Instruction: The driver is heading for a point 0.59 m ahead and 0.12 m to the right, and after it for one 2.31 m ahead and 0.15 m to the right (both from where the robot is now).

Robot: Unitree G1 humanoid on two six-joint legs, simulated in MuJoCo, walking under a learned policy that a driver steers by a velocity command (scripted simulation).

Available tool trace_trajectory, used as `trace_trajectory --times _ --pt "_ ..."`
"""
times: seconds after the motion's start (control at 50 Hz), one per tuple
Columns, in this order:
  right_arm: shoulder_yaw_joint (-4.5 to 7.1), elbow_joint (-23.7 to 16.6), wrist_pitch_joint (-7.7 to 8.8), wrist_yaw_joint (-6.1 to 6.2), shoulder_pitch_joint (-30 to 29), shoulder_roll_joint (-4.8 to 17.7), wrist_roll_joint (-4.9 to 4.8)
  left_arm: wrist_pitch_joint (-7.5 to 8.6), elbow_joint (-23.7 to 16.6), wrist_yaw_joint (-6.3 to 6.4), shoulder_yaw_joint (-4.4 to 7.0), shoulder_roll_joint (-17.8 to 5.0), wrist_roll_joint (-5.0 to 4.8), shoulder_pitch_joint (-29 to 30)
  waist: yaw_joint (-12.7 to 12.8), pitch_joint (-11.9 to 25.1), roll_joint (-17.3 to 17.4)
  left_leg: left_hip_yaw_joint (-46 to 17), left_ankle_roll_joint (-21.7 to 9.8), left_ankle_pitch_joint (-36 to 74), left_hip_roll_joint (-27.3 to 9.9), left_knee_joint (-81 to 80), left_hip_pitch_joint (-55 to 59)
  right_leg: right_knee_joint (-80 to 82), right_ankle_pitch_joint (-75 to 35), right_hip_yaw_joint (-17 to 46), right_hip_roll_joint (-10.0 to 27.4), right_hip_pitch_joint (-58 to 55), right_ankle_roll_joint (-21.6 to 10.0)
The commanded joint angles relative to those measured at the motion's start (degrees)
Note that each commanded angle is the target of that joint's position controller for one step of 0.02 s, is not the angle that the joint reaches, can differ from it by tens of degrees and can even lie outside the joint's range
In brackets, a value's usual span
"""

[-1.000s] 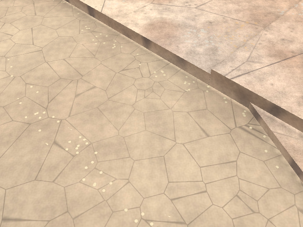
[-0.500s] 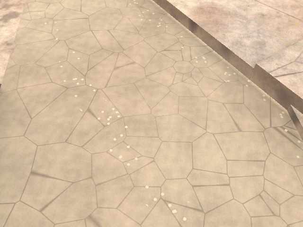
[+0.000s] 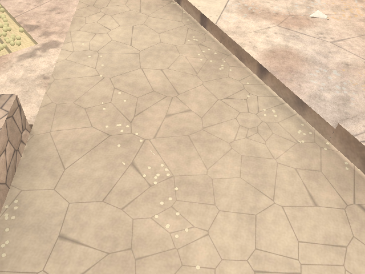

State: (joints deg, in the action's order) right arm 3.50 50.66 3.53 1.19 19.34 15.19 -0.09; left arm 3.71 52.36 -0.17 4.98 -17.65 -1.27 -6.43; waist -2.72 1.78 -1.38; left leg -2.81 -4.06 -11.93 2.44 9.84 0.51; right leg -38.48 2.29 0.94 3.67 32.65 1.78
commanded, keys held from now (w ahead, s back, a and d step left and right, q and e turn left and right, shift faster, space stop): w+e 0.40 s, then w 0.12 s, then w+q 0.10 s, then q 0.38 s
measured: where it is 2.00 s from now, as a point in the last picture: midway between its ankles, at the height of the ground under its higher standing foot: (214, 263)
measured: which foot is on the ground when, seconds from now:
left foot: down 0.00-0.22, up 0.24-0.68, down 0.70-1.00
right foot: up 0.00-0.20, down 0.22-0.70, up 0.72-1.00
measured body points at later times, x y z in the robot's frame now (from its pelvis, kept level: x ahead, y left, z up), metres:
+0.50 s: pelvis +0.27 -0.10 +0.00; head +0.29 -0.12 +0.44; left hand +0.39 +0.15 -0.12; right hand +0.36 -0.40 -0.11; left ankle +0.46 +0.05 -0.69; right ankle +0.22 -0.17 -0.75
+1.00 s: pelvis +0.51 -0.12 -0.01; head +0.57 -0.11 +0.43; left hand +0.71 +0.13 -0.12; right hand +0.59 -0.42 -0.12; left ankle +0.58 -0.05 -0.75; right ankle +0.56 -0.30 -0.69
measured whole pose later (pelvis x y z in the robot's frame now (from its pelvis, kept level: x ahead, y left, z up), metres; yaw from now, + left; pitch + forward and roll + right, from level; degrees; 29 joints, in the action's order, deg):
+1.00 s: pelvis +0.51 -0.12 -0.01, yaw -6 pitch +3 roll -1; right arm 3.3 41.3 1.1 -0.1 12.9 17.2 -0.3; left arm 1.1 42.1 2.2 2.2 -17.5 0.7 -6.6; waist -1.7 -3.7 -0.9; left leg -5.8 -4.1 -5.8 6.0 23.2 -19.4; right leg -52.5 18.8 6.5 1.1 34.4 4.7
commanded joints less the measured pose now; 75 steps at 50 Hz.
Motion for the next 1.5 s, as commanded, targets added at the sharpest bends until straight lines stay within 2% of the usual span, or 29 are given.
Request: trace_trajectory --times 0.02,0.14,0.2,0.22,0.24,0.26,0.28,0.3,0.32,0.34,0.42,0.5,0.64,0.7,0.72,0.74,0.76,0.78,0.82,0.9,1.02,1.16,1.18,1.2,1.22,1.24,1.26,1.34,1.5 --pt "2.54 -0.9 0.44 0.19 2.7 10.0 0.06 1.58 -6.1 -0.87 -0.48 -2.9 -0.30 10.4 -3.0 -7.9 6.6 -6.9 -7.2 -1.0 -17.3 -5.2 4.0 2.0 -0.3 0.2 1.4 11.9 -1.1" --pt "2.83 -0.3 -0.13 -0.30 2.8 10.8 -0.45 1.99 -8.8 -3.33 -1.55 -2.8 -0.68 12.0 -2.2 -7.9 7.1 0.7 -5.6 18.1 -17.9 -0.5 5.4 6.2 3.6 -3.8 -1.1 4.8 -5.5" --pt "2.71 -1.5 -0.97 0.36 1.2 11.4 -0.40 1.42 -5.5 -3.10 1.28 -7.5 -0.51 -3.3 6.6 3.1 7.0 7.4 -1.8 51.0 -14.4 21.6 1.7 8.1 3.4 -8.5 -8.1 -19.5 -9.3" --pt "2.25 -2.6 -0.77 0.78 1.4 11.2 0.34 0.94 -3.6 -2.35 2.83 -10.7 -0.72 -12.8 10.6 8.4 4.1 8.4 0.8 41.4 -12.9 36.2 -10.7 7.8 5.2 0.2 -3.5 -36.3 -12.0" --pt "-0.36 -5.5 0.84 -0.25 5.2 3.2 2.12 0.64 -3.3 -1.78 3.94 -16.8 -0.74 -18.1 7.5 15.5 -12.0 7.8 5.5 -3.7 -1.7 59.9 -35.2 12.4 16.0 32.8 13.6 -56.3 -22.9" --pt "-0.26 -5.1 3.31 -0.88 2.2 5.5 0.18 0.81 -3.3 -1.76 2.26 -12.1 -0.42 -19.2 9.8 19.1 -8.7 -3.0 4.5 -19.4 0.2 68.1 -43.3 22.1 23.4 47.1 16.6 -58.8 -24.4" --pt "0.75 -7.1 4.82 -1.49 -3.4 9.4 -2.28 1.00 -3.9 -1.66 1.63 -9.9 -0.02 -15.4 9.9 9.6 -6.4 -3.7 3.1 -14.9 -3.4 68.9 -48.6 23.4 21.6 38.2 14.8 -52.4 -21.3" --pt "0.61 -7.7 5.56 -1.40 -5.5 9.6 -2.27 1.16 -5.2 -1.63 1.13 -8.4 0.09 -11.4 8.1 4.9 -2.0 -2.7 2.3 -9.7 -6.3 64.9 -46.9 23.7 17.0 30.6 12.2 -43.8 -19.4" --pt "0.94 -7.4 5.60 -1.06 -6.2 9.5 -0.81 1.14 -6.5 -1.63 0.50 -6.8 0.37 -7.8 5.9 1.3 0.9 -2.3 2.7 -6.7 -8.0 59.9 -43.6 24.8 11.7 25.3 9.8 -35.3 -18.4" --pt "1.38 -7.5 5.03 -0.79 -5.4 9.6 0.07 1.18 -7.5 -1.48 0.01 -5.8 1.06 -5.6 3.7 -0.4 0.0 -2.5 3.2 -4.8 -9.3 56.6 -39.2 26.3 7.3 21.8 7.9 -29.0 -18.0" --pt "1.23 -9.0 2.72 -0.50 -5.8 7.0 0.99 1.38 -8.5 -0.34 0.24 -7.2 0.70 -5.0 1.4 -2.7 -2.0 0.0 6.8 1.4 -8.8 45.7 -35.5 29.2 -3.8 13.9 4.5 -19.0 -18.1" --pt "-0.10 -11.4 3.23 -1.22 -14.6 3.5 0.82 1.20 -6.9 0.54 0.08 -6.9 0.23 -9.7 5.4 -3.4 -2.4 2.2 7.2 19.1 -6.0 26.5 -30.3 28.2 -5.4 7.7 0.6 -17.1 -14.2" --pt "-0.05 -14.1 3.91 -3.35 -20.0 6.0 -0.35 0.12 -4.0 1.00 0.09 -7.8 0.74 -14.5 6.7 -5.0 -2.8 1.5 1.5 14.9 -5.1 17.8 -35.0 22.1 -13.1 9.5 8.3 -34.8 -12.1" --pt "1.80 -10.3 4.19 -3.67 -4.6 10.1 0.57 -0.95 -5.2 1.52 -0.28 -8.1 1.82 -11.6 -1.7 5.9 -2.2 3.8 -2.8 21.6 -1.8 16.0 -13.9 0.2 -37.4 4.0 3.0 -34.5 -7.6" --pt "2.55 -10.1 4.09 -3.61 0.8 15.0 1.74 -0.49 -6.7 1.56 -1.43 -5.0 3.27 -16.0 -0.6 14.9 7.2 -10.7 -9.0 41.8 -13.3 21.5 6.9 -18.0 -17.7 2.5 -1.6 -19.3 -4.6" --pt "2.47 -9.3 3.42 -3.95 2.1 14.9 1.12 0.29 -5.2 0.67 -2.87 -1.1 2.91 -23.8 1.7 22.9 19.2 -31.8 -19.0 48.4 -25.0 18.6 22.2 -36.1 32.4 2.3 -9.9 -2.5 -0.7" --pt "1.73 -9.9 2.47 -3.87 2.5 10.8 -0.30 0.58 -5.1 0.18 -1.71 -7.4 1.93 -20.0 -0.9 22.5 10.6 -32.1 -16.8 39.9 -22.3 16.2 20.3 -39.9 33.2 7.1 -7.3 0.5 -0.8" --pt "1.40 -11.3 1.82 -3.42 -3.1 10.0 -0.74 0.67 -7.9 0.10 -1.37 -8.2 0.71 -12.6 -0.9 13.4 6.9 -25.2 -14.3 37.9 -20.2 14.9 12.3 -39.1 29.6 6.2 -4.7 4.1 -0.6" --pt "1.24 -12.6 0.73 -2.73 -7.4 9.7 -0.20 0.03 -9.9 0.90 -1.15 -7.8 1.57 -6.6 0.9 4.5 0.3 -18.7 -12.5 39.4 -16.7 11.6 -3.0 -33.7 24.8 4.5 -2.0 3.1 0.1" --pt "1.89 -13.6 -0.12 -2.09 -9.2 10.7 0.39 -1.82 -10.3 2.26 -1.51 -4.7 1.82 -10.6 4.9 4.6 5.9 -14.0 -12.2 39.3 -12.5 8.7 -13.7 -21.8 21.5 3.5 -2.3 -3.7 2.0" --pt "2.70 -14.4 -3.09 0.09 -8.5 12.0 -0.76 -3.20 -12.4 2.80 -1.17 -4.5 1.71 -4.5 3.3 5.9 7.3 -16.2 -8.8 16.9 -9.6 8.8 -17.2 -9.8 11.5 4.5 -4.4 -6.0 3.8" --pt "2.70 -15.9 -5.22 0.88 -9.2 10.9 -1.22 -0.61 -13.4 1.52 -0.27 -5.6 0.85 -4.2 4.4 4.0 10.8 -24.3 -5.3 14.5 -7.7 15.2 -12.8 13.5 7.8 4.8 -5.8 -14.4 1.3" --pt "2.31 -16.2 -5.34 0.97 -8.6 9.5 -1.41 -0.33 -12.9 1.55 0.31 -7.2 1.17 -5.7 4.4 4.4 9.3 -23.2 -3.0 9.2 -5.4 18.3 -15.1 18.5 1.7 6.4 -1.9 -20.1 -0.3" --pt "1.41 -16.2 -5.42 0.79 -4.9 6.2 -0.48 -0.67 -13.9 1.99 1.07 -11.0 2.16 -5.3 1.8 6.6 -1.8 -15.9 0.3 -9.7 0.1 29.8 -20.9 18.9 -8.0 16.7 10.8 -27.0 -5.2" --pt "1.89 -18.2 -4.86 0.65 -4.4 7.5 -0.65 -1.52 -13.6 1.81 1.56 -12.9 4.17 -5.1 0.6 3.6 -14.8 -6.5 3.4 -26.7 7.0 40.1 -33.1 20.0 -19.6 29.2 19.1 -27.6 -15.0" --pt "3.04 -17.1 -4.44 0.45 -2.5 11.9 0.17 -1.60 -14.4 1.73 1.16 -10.5 3.64 -4.5 1.1 4.1 -11.3 -6.6 5.8 -25.9 2.7 51.7 -34.9 19.7 -20.1 29.7 21.3 -27.0 -18.3" --pt "3.93 -15.8 -4.84 0.41 -2.6 13.7 -0.60 -1.64 -15.2 1.85 0.37 -7.4 3.11 -2.6 1.2 3.3 -7.0 -6.4 6.9 -21.8 1.5 56.1 -35.1 18.4 -18.1 22.7 17.4 -26.2 -16.2" --pt "2.88 -15.9 -6.84 0.76 -4.9 8.7 -1.00 -2.70 -15.0 2.23 -0.22 -6.1 2.06 -1.0 2.0 0.7 -6.5 -2.3 9.9 -13.1 0.4 58.3 -34.5 18.7 -16.3 9.5 9.4 -23.7 -13.3" --pt "1.20 -17.8 -6.27 -0.35 -8.9 6.4 -0.56 -3.86 -13.0 1.48 0.64 -8.9 0.99 -3.0 4.7 3.6 -10.2 2.5 8.5 -11.2 -1.8 30.8 -20.6 17.2 -16.1 8.0 11.5 -26.2 -15.3"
